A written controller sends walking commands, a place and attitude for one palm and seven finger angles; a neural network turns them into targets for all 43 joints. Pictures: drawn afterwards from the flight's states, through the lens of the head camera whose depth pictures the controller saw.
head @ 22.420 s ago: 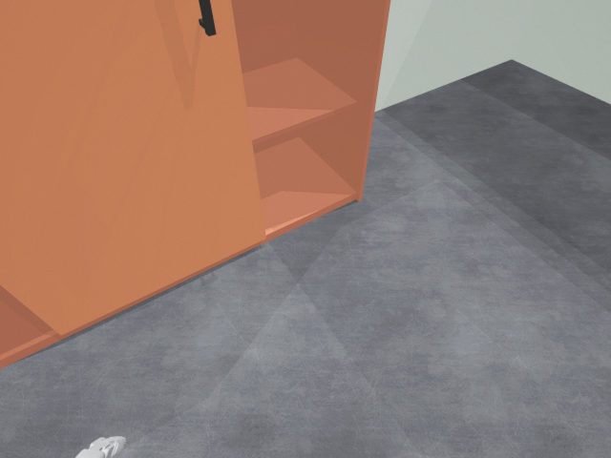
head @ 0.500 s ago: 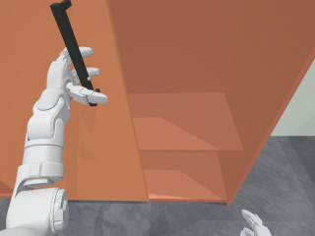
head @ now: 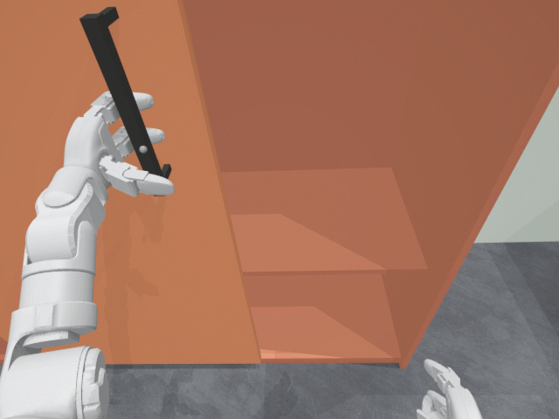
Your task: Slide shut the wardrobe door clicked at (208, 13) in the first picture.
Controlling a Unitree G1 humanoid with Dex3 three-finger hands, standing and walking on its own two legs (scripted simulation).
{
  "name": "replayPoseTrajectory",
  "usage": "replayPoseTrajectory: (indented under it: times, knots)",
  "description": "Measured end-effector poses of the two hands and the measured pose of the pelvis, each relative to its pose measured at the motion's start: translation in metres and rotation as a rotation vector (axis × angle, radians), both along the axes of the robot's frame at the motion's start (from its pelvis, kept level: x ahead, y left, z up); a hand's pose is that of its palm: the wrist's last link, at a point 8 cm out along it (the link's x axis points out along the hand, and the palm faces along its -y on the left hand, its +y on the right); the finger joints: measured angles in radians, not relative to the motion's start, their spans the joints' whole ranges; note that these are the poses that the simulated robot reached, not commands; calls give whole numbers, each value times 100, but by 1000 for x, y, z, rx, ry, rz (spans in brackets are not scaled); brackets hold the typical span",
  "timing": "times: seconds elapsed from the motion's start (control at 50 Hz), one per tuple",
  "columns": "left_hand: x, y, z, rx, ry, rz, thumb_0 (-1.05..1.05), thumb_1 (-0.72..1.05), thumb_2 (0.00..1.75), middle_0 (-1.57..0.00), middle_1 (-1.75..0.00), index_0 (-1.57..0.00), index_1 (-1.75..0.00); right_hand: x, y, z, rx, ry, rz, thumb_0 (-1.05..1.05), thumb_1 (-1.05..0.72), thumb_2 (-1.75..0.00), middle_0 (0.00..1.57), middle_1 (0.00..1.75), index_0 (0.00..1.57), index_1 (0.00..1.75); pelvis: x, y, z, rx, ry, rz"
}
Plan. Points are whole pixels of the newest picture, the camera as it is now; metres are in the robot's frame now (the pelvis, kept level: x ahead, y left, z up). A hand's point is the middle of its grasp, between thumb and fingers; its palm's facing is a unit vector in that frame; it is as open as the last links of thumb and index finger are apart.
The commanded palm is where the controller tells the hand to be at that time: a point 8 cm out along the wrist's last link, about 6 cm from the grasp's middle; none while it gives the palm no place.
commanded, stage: move the hooked fingers beside the handle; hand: left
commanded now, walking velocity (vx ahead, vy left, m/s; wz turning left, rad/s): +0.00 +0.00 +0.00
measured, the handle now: (138, 113) +0.45 +0.21 +0.26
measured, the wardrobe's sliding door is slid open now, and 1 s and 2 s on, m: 0.48 0.48 0.48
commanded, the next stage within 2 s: feel for the door with the fingertips in 1.88 s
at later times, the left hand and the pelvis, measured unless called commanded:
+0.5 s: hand (108, 154) +0.38 +0.23 +0.24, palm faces +0.11 -0.99 -0.07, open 14.0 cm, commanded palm +0.36 +0.29 +0.23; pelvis -0.01 +0.00 +0.00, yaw +0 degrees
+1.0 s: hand (96, 151) +0.38 +0.25 +0.24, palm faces +0.08 -0.99 -0.07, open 14.0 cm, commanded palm +0.36 +0.30 +0.23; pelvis -0.01 +0.01 +0.00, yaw +0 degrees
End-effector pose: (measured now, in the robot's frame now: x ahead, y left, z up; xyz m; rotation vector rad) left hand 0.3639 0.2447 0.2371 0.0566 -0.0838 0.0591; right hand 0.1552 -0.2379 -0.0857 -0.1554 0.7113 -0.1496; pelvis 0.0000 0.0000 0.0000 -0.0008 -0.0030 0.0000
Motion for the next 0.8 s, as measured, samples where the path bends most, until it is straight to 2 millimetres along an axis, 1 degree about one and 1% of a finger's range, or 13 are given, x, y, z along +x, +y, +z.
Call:
replayPoseTrajectory:
  times: [0.06, 0.3, 0.34, 0.46, 0.52, 0.62, 0.72, 0.8]
  knots:
    - [-2, 4, 1, 7, -3, 7, -1, -50, 30, -30, -120, -29, -119, -3, -1, 0, -1, 2, -4, 1, -90, -90, 20, 30, 20, 30, -1, 0, 0, -1, 1, -1]
    - [-1, 7, 1, 8, -2, -10, -1, -50, 30, -30, -120, -28, -117, -20, -7, -4, -7, 26, -29, 1, -90, -90, 20, 30, 20, 30, -3, 0, 0, -2, 4, -6]
    - [-2, 11, 1, -3, -6, -2, -1, -50, 30, -30, -120, -29, -117, -23, -9, -4, -8, 29, -36, 1, -90, -90, 20, 30, 20, 30, -3, -1, 0, -2, 6, -9]
    - [-11, 37, 1, 14, 3, 48, -1, -50, 30, -30, -120, -30, -119, -32, -14, -4, -19, 40, -46, 1, -90, -90, 20, 30, 20, 30, -5, -2, 0, -6, 5, -5]
    - [-16, 42, 2, 17, -5, 39, -1, -50, 30, -30, -120, -30, -119, -34, -15, -5, -31, 50, -40, 1, -90, -90, 20, 30, 20, 30, -7, -1, 0, -9, 4, 3]
    - [-18, 44, 2, 14, -3, 18, -1, -50, 30, -30, -120, -30, -120, -35, -15, -6, -44, 52, -30, 1, -91, -90, 20, 30, 20, 30, -11, 1, -1, -12, 4, 13]
    - [-14, 43, 1, 8, -3, 11, -1, -50, 30, -30, -120, -31, -120, -34, -11, -3, -41, 31, -29, 1, -91, -90, 20, 30, 20, 30, -13, 3, -1, -12, 7, 11]
    - [-9, 47, -1, 0, 11, 18, -1, -50, 30, -30, -120, -31, -120, -37, -8, -3, -36, 24, -32, 1, -90, -90, 20, 30, 20, 30, -15, 4, -1, -12, 11, 7]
